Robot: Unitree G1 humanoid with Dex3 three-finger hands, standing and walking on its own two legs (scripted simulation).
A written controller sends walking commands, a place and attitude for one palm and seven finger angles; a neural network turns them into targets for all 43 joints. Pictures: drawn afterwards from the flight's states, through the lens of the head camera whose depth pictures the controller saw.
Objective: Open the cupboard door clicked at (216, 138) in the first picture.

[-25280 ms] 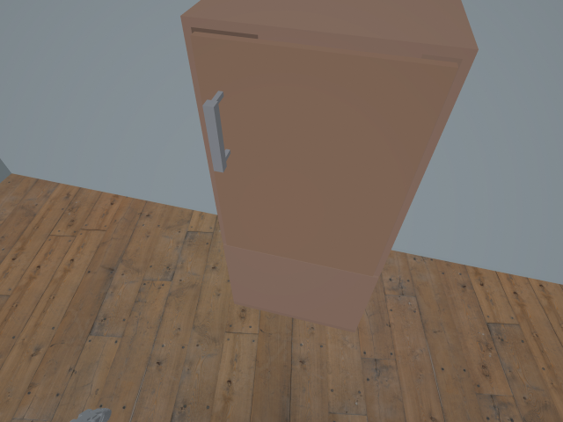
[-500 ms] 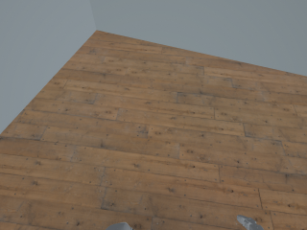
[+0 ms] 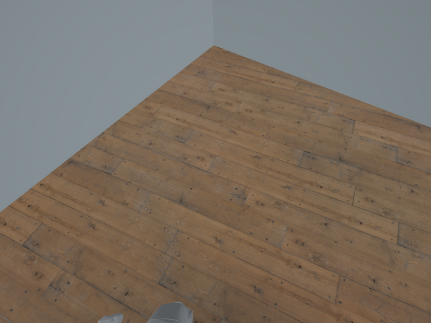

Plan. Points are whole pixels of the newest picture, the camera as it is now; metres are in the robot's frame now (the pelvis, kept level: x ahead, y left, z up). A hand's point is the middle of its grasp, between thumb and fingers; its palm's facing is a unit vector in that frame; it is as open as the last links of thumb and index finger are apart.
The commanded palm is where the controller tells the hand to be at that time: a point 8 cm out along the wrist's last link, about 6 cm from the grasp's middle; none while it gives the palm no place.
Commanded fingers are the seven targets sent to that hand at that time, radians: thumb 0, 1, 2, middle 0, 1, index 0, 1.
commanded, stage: turn to face it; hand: left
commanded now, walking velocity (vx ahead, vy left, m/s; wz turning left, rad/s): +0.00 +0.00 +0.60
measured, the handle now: out of the picture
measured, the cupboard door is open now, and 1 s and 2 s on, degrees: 38 38 38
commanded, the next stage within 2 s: none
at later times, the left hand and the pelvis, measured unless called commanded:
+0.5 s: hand out of the picture +0.06 +0.21 -0.16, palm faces +0.30 -0.90 -0.31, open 7.4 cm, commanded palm none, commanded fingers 0.00 0.90 0.90 -0.20 -0.30 -0.20 -0.30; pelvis +0.02 -0.03 -0.01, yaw +18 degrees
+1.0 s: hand out of the picture -0.05 +0.21 -0.17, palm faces +0.60 -0.76 -0.25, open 7.4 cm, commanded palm none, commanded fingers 0.00 0.90 0.90 -0.20 -0.30 -0.20 -0.30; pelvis +0.02 -0.01 +0.00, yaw +36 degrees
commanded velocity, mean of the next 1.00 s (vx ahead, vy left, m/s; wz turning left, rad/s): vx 0.00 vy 0.00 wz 0.60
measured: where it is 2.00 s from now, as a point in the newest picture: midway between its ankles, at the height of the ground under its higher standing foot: outside the picture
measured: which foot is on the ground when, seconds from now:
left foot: up 0.00-0.14, down 0.16-0.46, up 0.48-0.80, down 0.82-1.00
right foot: down 0.00-0.14, up 0.16-0.46, down 0.48-0.82, up 0.84-1.00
